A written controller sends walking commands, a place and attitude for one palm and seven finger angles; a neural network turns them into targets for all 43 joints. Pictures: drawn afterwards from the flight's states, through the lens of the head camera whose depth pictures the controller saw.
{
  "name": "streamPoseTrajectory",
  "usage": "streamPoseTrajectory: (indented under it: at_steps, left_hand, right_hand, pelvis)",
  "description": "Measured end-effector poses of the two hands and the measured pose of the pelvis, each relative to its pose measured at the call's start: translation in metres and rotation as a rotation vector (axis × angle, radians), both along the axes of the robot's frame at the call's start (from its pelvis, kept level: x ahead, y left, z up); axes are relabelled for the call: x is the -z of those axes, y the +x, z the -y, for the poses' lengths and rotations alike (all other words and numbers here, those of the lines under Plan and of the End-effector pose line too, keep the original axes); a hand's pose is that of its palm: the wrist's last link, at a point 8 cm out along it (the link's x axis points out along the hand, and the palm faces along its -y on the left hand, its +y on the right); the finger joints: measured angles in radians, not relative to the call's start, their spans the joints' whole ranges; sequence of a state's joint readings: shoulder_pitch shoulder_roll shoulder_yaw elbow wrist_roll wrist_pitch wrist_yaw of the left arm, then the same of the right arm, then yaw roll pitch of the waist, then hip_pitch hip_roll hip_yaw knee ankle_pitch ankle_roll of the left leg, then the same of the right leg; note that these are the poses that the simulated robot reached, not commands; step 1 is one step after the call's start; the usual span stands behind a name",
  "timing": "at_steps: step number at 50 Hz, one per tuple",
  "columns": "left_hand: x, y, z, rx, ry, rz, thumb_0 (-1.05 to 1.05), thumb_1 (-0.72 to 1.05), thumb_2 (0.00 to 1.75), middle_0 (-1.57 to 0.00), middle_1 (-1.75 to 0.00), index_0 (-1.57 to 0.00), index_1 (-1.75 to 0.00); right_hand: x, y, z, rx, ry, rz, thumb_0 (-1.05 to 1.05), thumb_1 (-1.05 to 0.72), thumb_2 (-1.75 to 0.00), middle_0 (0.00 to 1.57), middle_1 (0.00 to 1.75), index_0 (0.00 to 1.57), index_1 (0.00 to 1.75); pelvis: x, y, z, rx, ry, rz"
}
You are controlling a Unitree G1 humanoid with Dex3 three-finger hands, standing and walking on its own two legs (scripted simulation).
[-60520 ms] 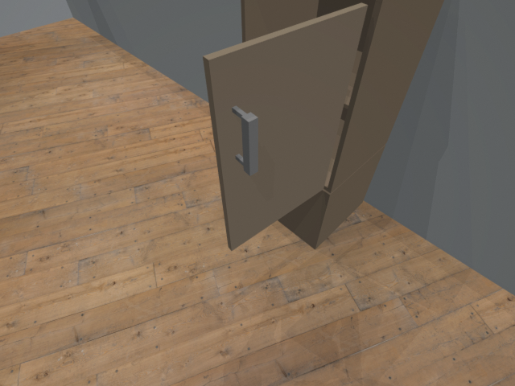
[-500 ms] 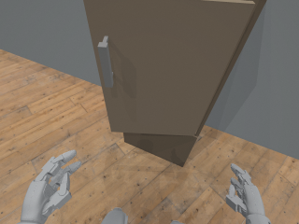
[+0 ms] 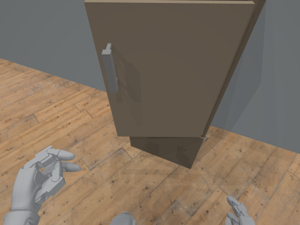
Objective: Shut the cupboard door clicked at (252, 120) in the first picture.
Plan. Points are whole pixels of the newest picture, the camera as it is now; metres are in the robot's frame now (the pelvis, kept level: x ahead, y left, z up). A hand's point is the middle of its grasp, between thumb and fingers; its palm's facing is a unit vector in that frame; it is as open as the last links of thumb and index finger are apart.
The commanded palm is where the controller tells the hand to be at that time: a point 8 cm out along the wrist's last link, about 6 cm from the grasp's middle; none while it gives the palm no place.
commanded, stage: raise the hand and make a fist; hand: left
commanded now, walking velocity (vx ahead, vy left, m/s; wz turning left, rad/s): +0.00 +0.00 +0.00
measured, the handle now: (111, 68) +0.51 +0.15 +0.14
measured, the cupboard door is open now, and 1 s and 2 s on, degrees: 22 22 22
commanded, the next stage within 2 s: bring the fist close to the handle in 1.04 s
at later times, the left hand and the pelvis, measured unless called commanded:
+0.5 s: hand (62, 167) +0.22 +0.20 +0.12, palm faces +0.04 -1.00 -0.03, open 3.1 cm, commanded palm +0.19 +0.25 +0.13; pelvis +0.00 +0.01 +0.02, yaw +2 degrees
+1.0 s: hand (67, 153) +0.24 +0.19 +0.14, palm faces +0.09 -1.00 -0.04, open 3.1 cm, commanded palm +0.21 +0.23 +0.14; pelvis +0.01 -0.01 +0.03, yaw +1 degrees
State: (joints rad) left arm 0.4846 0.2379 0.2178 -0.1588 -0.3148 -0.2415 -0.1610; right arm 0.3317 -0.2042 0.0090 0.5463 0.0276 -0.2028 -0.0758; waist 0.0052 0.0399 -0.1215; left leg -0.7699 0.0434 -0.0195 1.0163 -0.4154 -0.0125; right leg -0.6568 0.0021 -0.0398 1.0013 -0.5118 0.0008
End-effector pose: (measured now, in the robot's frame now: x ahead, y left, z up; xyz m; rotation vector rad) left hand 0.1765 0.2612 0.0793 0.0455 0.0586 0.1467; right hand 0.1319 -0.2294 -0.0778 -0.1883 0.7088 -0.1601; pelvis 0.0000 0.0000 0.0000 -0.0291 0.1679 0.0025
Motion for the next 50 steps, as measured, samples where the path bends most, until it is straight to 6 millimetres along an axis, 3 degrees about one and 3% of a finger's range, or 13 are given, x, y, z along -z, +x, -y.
streamPoseTrajectory:
  at_steps: [4, 8, 11, 19, 25, 35, 44, 50]
  left_hand:
    - [-0.005, -0.002, 0.001, 0.042, 0.002, 0.083, 0.02, 0.91, 0.9, -0.9, -1.07, -0.9, -1.07]
    - [0.0, 0.004, 0.013, 0.139, -0.032, 0.055, 0.01, 0.9, 0.9, -0.97, -1.15, -0.98, -1.15]
    - [-0.005, 0.008, 0.014, 0.156, -0.026, 0.038, 0.02, 0.9, 0.9, -1.03, -1.21, -1.03, -1.21]
    - [-0.044, 0.013, 0.0, 0.057, 0.005, 0.126, 0.02, 0.9, 0.9, -1.18, -1.37, -1.18, -1.37]
    - [-0.04, 0.017, 0.01, 0.11, -0.015, 0.04, 0.01, 0.9, 0.9, -1.25, -1.45, -1.26, -1.45]
    - [-0.071, 0.032, 0.007, 0.075, 0.008, 0.133, 0.02, 0.9, 0.9, -1.29, -1.49, -1.3, -1.5]
    - [-0.049, 0.034, 0.026, 0.117, -0.038, 0.001, 0.01, 0.9, 0.9, -1.3, -1.5, -1.3, -1.5]
    - [-0.065, 0.034, 0.023, 0.063, 0.005, 0.117, 0.02, 0.9, 0.9, -1.3, -1.5, -1.3, -1.5]
  right_hand:
    - [-0.003, 0.003, 0.007, -0.04, -0.056, -0.002, 0.01, -0.9, -0.89, 0.2, 0.3, 0.2, 0.3]
    - [-0.014, 0.016, 0.006, -0.043, -0.075, 0.046, 0.01, -0.9, -0.89, 0.2, 0.3, 0.2, 0.3]
    - [-0.026, 0.028, -0.001, -0.042, -0.065, 0.1, 0.01, -0.9, -0.89, 0.2, 0.3, 0.2, 0.3]
    - [-0.048, 0.055, -0.031, -0.118, 0.004, 0.194, 0.01, -0.9, -0.89, 0.2, 0.3, 0.2, 0.3]
    - [-0.05, 0.058, -0.038, -0.155, 0.029, 0.182, 0.01, -0.9, -0.89, 0.2, 0.3, 0.2, 0.3]
    - [-0.046, 0.046, -0.017, -0.134, 0.016, 0.129, 0.01, -0.9, -0.89, 0.2, 0.3, 0.2, 0.3]
    - [-0.049, 0.043, 0.006, -0.083, -0.004, 0.126, 0.01, -0.9, -0.89, 0.2, 0.3, 0.2, 0.3]
    - [-0.049, 0.046, 0.011, -0.095, -0.008, 0.13, 0.01, -0.9, -0.89, 0.2, 0.3, 0.2, 0.3]
  pelvis:
    - [0.002, -0.003, -0.006, -0.015, -0.012, 0.002]
    - [0.0, -0.005, -0.01, -0.018, -0.017, 0.013]
    - [-0.005, -0.003, -0.012, -0.015, -0.015, 0.027]
    - [-0.017, 0.003, -0.012, -0.024, -0.015, 0.07]
    - [-0.024, 0.004, -0.01, -0.029, -0.01, 0.091]
    - [-0.031, 0.008, 0.0, -0.03, 0.002, 0.116]
    - [-0.035, 0.012, 0.006, -0.016, 0.016, 0.119]
    - [-0.034, 0.012, 0.011, -0.019, 0.018, 0.121]
